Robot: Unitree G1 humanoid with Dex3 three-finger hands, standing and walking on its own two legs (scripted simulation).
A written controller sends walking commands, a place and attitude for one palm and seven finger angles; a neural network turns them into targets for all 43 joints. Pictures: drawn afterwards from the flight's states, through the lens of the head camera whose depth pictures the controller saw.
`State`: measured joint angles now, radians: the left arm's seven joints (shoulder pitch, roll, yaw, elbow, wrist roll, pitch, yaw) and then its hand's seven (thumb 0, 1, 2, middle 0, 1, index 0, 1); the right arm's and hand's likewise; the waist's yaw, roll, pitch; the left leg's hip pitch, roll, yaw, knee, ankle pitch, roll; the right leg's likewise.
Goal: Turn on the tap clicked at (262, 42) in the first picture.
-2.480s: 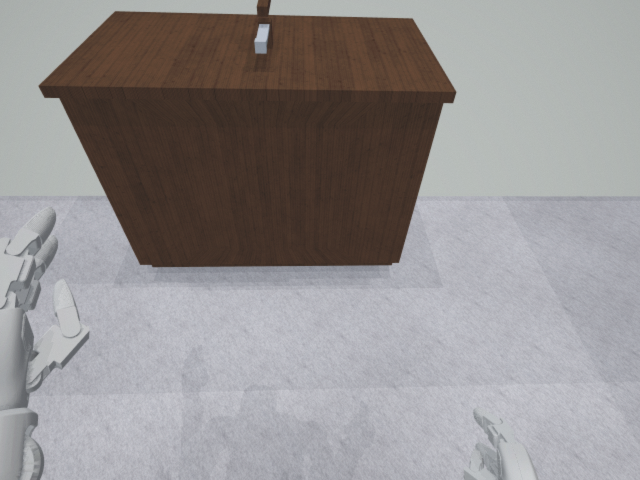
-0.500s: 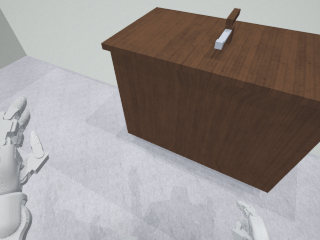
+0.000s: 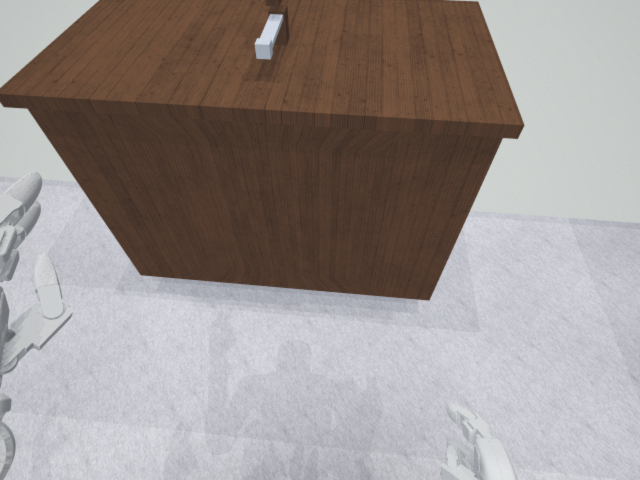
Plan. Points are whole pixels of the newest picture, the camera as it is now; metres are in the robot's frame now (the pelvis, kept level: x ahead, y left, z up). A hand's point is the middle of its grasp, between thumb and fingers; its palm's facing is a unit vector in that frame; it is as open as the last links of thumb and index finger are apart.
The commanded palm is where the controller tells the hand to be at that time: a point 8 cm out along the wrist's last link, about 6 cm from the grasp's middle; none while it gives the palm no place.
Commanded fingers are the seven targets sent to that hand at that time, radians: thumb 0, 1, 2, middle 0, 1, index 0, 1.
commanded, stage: turn to face it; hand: left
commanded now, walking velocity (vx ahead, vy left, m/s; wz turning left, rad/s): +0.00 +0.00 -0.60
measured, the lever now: (263, 48) +0.82 +0.16 +0.11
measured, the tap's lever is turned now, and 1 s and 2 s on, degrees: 0 0 0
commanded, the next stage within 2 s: take the last steps up to it in 0.66 s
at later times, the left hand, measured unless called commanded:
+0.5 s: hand (127, 357) +0.18 +0.16 +0.19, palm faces +0.21 -0.91 -0.36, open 7.4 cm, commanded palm +0.15 +0.21 +0.19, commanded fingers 0.00 0.90 0.90 -0.20 -0.30 -0.20 -0.30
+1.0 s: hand (217, 420) +0.14 +0.09 +0.19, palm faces +0.04 -0.88 -0.48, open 7.4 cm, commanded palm +0.11 +0.15 +0.19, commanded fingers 0.00 0.90 0.90 -0.20 -0.30 -0.20 -0.30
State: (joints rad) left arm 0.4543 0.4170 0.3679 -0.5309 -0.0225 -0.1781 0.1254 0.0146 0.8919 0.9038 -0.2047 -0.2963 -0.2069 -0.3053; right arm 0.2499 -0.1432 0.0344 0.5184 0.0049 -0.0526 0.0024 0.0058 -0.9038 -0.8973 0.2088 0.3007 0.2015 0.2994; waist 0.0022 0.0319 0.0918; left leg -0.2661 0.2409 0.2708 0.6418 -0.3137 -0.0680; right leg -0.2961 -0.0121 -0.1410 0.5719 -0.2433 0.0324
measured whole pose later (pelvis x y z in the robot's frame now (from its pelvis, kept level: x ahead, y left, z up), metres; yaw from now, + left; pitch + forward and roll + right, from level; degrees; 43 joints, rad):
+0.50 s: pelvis -0.07 -0.02 +0.01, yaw -13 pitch +0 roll +2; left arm 0.45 0.37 0.35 -0.51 -0.03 -0.20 0.14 0.01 0.89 0.90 -0.21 -0.30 -0.21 -0.31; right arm 0.20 -0.24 -0.02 0.54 0.00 0.03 -0.04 0.01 -0.91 -0.90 0.20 0.30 0.20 0.30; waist 0.02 -0.06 -0.01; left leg -0.22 0.02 0.09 0.49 -0.29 0.00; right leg -0.43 0.10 0.05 0.50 -0.15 -0.05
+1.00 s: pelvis -0.13 -0.05 +0.01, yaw -20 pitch +0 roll +1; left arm 0.56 0.41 0.38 -0.56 -0.02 -0.23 0.16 0.01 0.88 0.90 -0.21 -0.30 -0.22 -0.31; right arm 0.24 -0.24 -0.03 0.63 0.00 -0.02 -0.07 0.01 -0.91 -0.90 0.21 0.30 0.20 0.30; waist -0.05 -0.02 0.03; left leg -0.33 0.04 0.09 0.68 -0.42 0.00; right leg -0.33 -0.01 -0.06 0.53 -0.21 -0.05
